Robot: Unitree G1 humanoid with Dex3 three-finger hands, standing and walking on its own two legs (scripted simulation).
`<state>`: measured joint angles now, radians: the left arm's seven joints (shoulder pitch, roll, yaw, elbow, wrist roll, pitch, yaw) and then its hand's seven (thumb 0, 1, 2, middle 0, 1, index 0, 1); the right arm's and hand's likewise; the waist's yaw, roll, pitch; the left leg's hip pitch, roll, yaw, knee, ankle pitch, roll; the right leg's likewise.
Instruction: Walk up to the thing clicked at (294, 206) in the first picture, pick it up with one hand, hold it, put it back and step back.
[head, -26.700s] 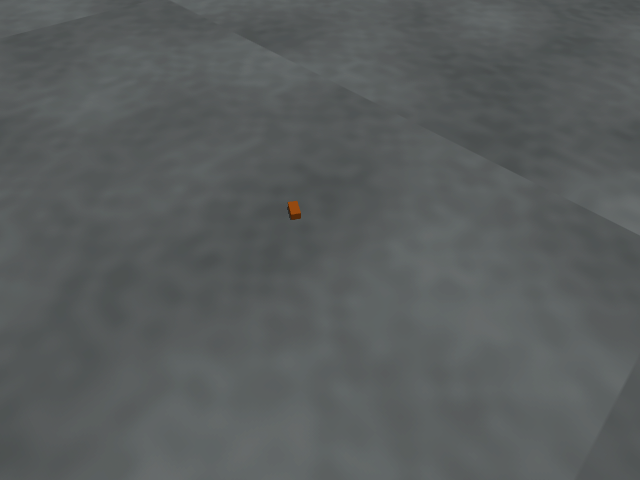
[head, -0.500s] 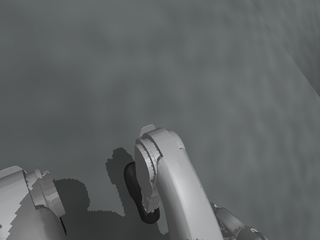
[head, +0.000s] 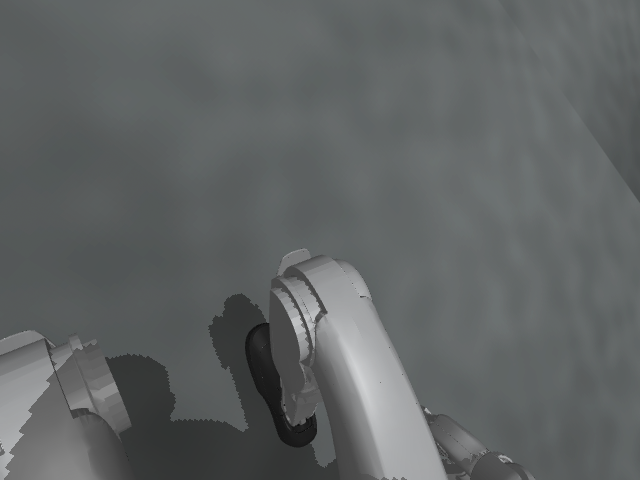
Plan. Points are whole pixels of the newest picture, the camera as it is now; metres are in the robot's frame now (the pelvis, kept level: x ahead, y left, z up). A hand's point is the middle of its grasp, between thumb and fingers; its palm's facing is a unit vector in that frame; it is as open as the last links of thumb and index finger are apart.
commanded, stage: open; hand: left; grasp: from above
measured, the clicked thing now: out of the picture +0.44 +0.34 -0.28
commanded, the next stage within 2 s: withdraw in 0.34 s
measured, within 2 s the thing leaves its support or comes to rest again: neither
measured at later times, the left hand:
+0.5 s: hand out of the picture +0.43 +0.34 -0.25, palm faces -0.45 -0.16 -0.88, open 13.0 cm
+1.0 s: hand out of the picture +0.43 +0.37 -0.07, palm faces -0.42 -0.11 -0.90, open 13.4 cm
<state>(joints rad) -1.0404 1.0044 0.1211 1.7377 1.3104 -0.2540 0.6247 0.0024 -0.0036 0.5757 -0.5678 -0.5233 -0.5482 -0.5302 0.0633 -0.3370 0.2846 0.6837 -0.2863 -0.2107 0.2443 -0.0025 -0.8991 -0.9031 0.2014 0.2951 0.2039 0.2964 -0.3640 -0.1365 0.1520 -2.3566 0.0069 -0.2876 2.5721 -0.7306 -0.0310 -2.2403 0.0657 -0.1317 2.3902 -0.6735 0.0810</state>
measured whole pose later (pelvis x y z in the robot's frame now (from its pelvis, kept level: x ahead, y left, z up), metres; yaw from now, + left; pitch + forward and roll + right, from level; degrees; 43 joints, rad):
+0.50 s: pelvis +0.00 +0.00 +0.00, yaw +0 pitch +28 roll -14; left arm -1.03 1.01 0.12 1.72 1.30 -0.27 0.61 0.00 -0.31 0.83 -0.28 -0.78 -0.26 -0.80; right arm 0.07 -0.34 0.28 0.68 -0.28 -0.20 0.24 0.00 -0.89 -0.90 0.20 0.29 0.20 0.30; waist -0.36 -0.14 0.16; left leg -2.35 0.01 -0.29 2.57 -0.73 -0.03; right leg -2.24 0.06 -0.13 2.39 -0.67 0.08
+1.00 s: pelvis -0.01 -0.01 +0.05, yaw +6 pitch +33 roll -9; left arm -0.97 0.78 0.03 1.29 1.15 -0.11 0.20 0.00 -0.41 0.93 -0.20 -0.91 -0.19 -0.92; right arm 0.12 -0.29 0.08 0.68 -0.11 -0.04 0.21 0.00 -0.91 -0.91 0.20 0.29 0.20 0.30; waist -0.21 0.02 -0.07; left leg -2.28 0.01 -0.17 2.36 -0.68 -0.02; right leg -2.19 0.02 -0.06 2.26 -0.67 0.06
